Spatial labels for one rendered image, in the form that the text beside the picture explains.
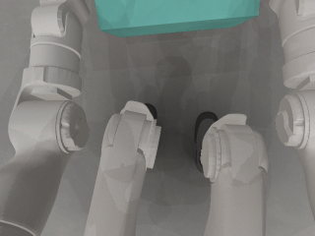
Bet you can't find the robot right forearm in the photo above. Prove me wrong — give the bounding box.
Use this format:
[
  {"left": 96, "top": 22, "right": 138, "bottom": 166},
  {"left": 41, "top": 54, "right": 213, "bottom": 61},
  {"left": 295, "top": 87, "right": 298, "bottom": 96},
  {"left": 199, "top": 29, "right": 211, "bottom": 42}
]
[{"left": 269, "top": 0, "right": 315, "bottom": 90}]

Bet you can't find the left robot upper arm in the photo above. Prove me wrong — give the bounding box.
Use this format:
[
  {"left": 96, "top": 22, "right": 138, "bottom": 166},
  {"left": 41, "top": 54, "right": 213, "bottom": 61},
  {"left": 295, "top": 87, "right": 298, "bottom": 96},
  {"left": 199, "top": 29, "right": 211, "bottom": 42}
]
[{"left": 0, "top": 100, "right": 90, "bottom": 236}]

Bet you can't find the right robot upper arm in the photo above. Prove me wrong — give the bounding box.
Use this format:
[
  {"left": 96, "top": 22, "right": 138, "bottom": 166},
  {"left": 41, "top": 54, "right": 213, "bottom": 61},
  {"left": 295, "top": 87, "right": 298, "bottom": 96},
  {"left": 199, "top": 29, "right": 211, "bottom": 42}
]
[{"left": 275, "top": 89, "right": 315, "bottom": 221}]

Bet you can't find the robot left forearm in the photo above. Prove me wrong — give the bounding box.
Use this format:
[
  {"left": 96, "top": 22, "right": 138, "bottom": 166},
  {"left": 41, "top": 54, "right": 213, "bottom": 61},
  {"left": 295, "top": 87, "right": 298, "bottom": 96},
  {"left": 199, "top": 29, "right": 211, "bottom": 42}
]
[{"left": 8, "top": 0, "right": 91, "bottom": 141}]

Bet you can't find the carton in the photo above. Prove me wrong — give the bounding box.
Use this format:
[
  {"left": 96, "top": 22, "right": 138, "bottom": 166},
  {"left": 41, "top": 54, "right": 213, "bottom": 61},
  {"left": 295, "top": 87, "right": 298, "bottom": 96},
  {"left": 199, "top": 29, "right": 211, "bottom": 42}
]
[{"left": 94, "top": 0, "right": 260, "bottom": 37}]

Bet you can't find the robot left foot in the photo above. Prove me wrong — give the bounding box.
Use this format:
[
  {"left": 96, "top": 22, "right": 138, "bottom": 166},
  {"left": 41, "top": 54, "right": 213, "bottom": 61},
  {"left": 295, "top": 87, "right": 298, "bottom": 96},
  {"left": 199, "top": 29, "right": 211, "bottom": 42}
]
[{"left": 144, "top": 103, "right": 158, "bottom": 119}]

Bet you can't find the left robot shin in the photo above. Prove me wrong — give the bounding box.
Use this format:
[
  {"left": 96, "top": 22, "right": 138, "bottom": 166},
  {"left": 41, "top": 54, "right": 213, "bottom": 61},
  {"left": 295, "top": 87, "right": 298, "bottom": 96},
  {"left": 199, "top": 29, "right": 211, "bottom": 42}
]
[{"left": 101, "top": 100, "right": 154, "bottom": 153}]

